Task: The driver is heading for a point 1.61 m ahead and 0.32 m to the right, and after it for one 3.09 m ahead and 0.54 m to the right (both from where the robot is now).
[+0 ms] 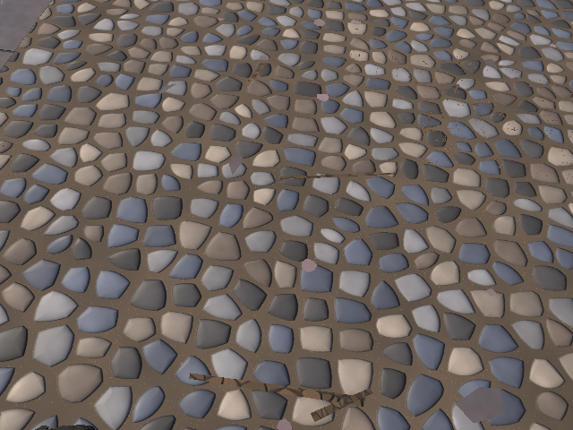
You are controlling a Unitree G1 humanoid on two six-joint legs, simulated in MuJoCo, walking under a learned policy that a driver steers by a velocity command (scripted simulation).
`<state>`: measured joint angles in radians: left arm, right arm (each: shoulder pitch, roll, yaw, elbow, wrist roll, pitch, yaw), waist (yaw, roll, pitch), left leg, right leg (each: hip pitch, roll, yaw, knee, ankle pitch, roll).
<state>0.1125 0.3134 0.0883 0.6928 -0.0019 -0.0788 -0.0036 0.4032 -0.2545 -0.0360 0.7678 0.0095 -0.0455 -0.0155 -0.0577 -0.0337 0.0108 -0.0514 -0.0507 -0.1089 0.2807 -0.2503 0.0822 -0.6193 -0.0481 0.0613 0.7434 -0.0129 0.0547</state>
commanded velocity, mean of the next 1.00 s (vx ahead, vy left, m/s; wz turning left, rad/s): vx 0.48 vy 0.00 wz -0.32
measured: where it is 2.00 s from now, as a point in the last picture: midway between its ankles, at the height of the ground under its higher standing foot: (348, 228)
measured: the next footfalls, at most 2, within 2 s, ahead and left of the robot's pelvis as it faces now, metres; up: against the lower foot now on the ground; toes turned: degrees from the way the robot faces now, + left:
right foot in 0.24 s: +0.30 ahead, -0.14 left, +0.00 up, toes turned -2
left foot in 0.70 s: +0.61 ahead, +0.04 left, +0.00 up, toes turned -19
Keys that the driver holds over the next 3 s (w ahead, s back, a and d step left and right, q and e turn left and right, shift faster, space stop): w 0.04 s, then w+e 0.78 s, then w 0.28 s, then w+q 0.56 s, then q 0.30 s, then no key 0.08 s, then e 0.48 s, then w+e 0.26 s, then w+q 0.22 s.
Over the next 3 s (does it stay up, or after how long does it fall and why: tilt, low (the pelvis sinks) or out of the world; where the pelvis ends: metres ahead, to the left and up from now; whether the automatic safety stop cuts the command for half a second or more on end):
stays up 1.19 -0.36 -0.01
